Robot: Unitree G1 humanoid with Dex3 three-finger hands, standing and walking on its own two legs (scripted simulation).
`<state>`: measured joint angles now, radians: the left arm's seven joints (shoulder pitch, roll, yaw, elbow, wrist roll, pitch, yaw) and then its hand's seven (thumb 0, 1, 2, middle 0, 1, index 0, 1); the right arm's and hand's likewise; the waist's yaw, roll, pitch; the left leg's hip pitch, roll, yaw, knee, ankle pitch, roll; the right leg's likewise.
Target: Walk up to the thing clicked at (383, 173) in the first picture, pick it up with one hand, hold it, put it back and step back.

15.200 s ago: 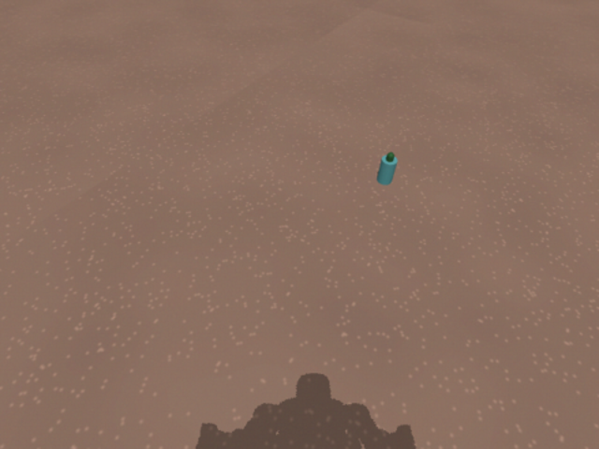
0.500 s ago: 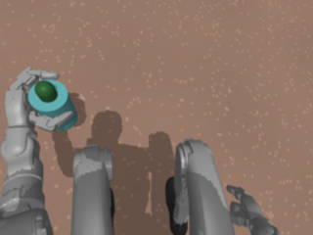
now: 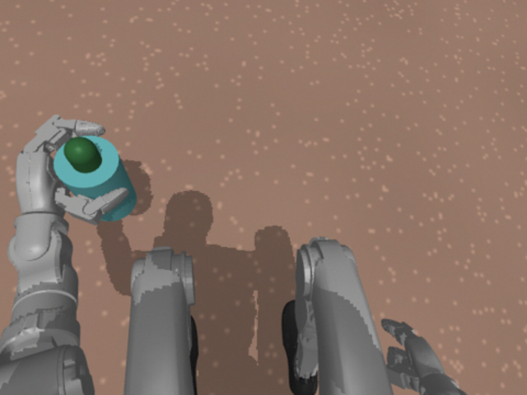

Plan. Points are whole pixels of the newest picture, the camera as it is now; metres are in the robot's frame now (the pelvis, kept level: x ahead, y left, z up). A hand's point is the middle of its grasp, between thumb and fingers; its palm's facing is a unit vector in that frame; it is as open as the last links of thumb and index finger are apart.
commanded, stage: lift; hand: left
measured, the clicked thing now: (97, 176) +0.42 +0.23 -0.05
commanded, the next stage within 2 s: none
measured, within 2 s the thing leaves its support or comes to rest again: neither
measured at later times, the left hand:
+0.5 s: hand (59, 153) +0.40 +0.22 +0.07, palm faces +0.07 -1.00 -0.04, open 10.7 cm
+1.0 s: hand out of the picture +0.38 +0.22 +0.25, palm faces +0.12 -0.99 -0.04, open 10.7 cm
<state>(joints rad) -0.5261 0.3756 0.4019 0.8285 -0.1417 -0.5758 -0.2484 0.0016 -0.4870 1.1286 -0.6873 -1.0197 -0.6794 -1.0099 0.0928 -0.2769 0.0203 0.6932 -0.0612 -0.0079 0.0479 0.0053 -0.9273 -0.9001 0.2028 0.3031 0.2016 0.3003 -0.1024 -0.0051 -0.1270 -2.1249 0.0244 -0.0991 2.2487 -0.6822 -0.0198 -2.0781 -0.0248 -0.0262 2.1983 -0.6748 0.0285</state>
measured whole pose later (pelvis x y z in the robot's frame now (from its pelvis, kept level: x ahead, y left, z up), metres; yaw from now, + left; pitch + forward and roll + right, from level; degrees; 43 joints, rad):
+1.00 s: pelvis +0.05 +0.01 +0.23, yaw +2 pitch +24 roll -4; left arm -0.10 0.28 0.19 0.26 -0.20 -0.26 -0.11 0.00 -0.50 1.14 -0.70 -1.00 -0.69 -1.00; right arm 0.17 -0.23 0.00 0.62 0.05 -0.07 -0.05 0.01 -0.90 -0.89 0.20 0.30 0.20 0.30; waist -0.04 0.02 -0.17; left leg -1.31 0.05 -0.06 1.50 -0.61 -0.01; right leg -1.26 -0.03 -0.05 1.44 -0.59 0.03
